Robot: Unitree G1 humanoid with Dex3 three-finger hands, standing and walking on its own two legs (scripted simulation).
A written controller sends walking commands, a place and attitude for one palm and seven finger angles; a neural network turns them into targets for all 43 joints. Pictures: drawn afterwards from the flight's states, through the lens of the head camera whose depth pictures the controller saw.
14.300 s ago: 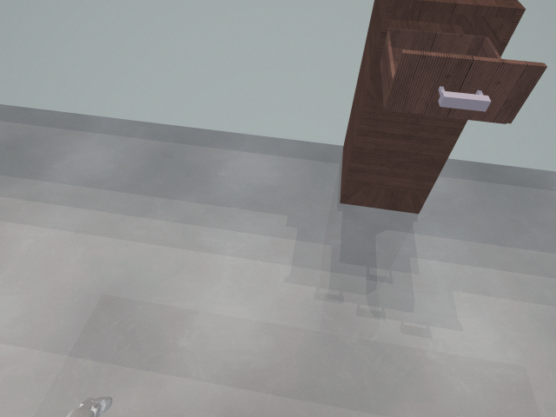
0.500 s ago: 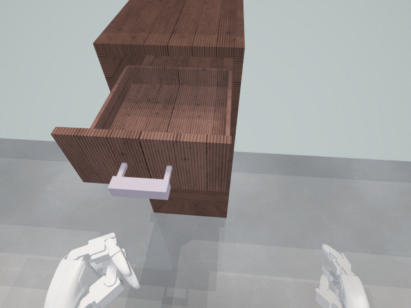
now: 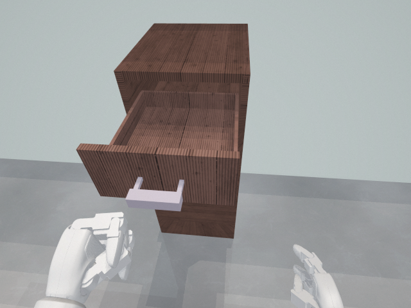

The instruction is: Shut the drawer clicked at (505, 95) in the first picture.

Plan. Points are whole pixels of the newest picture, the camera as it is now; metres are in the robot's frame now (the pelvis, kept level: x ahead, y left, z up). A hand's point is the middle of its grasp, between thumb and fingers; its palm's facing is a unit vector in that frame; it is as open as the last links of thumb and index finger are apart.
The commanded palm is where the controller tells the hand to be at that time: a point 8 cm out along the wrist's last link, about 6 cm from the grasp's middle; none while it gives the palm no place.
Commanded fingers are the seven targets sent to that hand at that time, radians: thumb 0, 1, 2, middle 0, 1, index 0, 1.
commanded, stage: raise the hand and make a fist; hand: left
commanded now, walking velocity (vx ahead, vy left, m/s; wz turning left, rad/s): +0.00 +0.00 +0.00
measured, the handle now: (157, 191) +0.34 +0.14 +0.06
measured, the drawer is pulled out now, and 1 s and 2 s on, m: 0.30 0.30 0.30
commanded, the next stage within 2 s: bring the fist close to the handle in 0.34 s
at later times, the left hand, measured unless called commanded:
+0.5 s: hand (146, 262) +0.16 +0.10 +0.15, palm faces +0.00 -1.00 -0.09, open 3.3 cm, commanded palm +0.12 +0.16 +0.15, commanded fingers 0.00 0.90 0.90 -1.40 -1.60 -1.40 -1.60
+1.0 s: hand (145, 253) +0.19 +0.12 +0.10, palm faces +0.01 -1.00 -0.04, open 3.3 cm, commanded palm +0.16 +0.16 +0.10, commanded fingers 0.00 0.90 0.90 -1.40 -1.60 -1.40 -1.60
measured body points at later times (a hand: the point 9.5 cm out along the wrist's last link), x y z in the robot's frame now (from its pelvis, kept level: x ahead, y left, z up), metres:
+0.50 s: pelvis +0.01 -0.03 +0.00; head -0.02 -0.07 +0.45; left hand +0.15 +0.15 +0.15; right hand +0.20 -0.24 -0.06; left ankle +0.00 +0.08 -0.71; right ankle -0.01 -0.11 -0.71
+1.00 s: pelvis +0.00 -0.03 +0.00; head +0.01 -0.05 +0.45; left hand +0.18 +0.17 +0.10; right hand +0.18 -0.26 -0.07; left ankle +0.00 +0.08 -0.71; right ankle -0.01 -0.11 -0.71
